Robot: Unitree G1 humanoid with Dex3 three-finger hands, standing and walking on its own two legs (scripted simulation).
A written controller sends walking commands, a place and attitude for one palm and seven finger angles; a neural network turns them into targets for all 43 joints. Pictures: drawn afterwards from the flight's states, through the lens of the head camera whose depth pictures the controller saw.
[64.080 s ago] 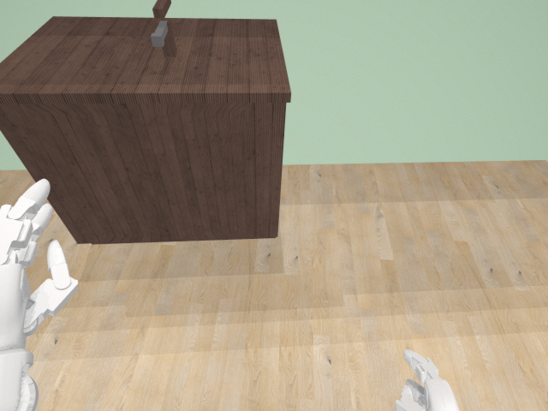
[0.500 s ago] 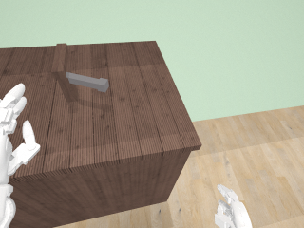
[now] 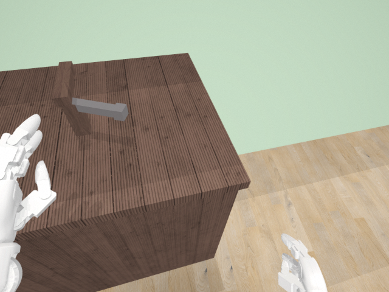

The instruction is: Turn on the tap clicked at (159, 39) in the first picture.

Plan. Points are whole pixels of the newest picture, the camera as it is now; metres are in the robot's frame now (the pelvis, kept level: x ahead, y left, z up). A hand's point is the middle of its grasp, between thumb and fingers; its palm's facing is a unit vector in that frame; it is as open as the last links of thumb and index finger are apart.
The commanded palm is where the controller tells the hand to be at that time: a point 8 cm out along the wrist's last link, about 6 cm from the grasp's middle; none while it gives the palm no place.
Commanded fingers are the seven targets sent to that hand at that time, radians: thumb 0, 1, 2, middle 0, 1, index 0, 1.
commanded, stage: come to a stop and stand still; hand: left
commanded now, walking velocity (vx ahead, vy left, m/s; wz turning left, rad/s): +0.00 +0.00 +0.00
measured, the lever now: (120, 111) +0.46 +0.21 +0.10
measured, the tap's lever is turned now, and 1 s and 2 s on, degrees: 64 64 64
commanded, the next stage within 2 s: look again from close up in 0.62 s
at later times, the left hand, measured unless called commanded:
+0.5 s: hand (36, 196) +0.22 +0.26 +0.15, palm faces +0.39 -0.86 -0.34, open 7.4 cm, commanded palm +0.16 +0.29 +0.18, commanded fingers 0.00 0.90 0.90 -0.20 -0.30 -0.20 -0.30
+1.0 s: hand (31, 194) +0.21 +0.26 +0.16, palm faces +0.40 -0.84 -0.37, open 7.4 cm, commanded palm +0.16 +0.29 +0.18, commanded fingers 0.00 0.90 0.90 -0.20 -0.30 -0.20 -0.30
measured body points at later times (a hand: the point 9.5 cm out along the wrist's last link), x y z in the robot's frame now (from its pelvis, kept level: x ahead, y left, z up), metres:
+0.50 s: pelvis +0.00 +0.00 +0.00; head +0.01 +0.03 +0.45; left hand +0.19 +0.30 +0.17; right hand +0.20 -0.21 -0.06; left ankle +0.02 +0.07 -0.74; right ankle +0.01 -0.13 -0.74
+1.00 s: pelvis +0.01 +0.01 +0.00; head +0.03 +0.03 +0.45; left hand +0.19 +0.30 +0.18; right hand +0.19 -0.21 -0.07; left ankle +0.02 +0.07 -0.74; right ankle +0.01 -0.13 -0.74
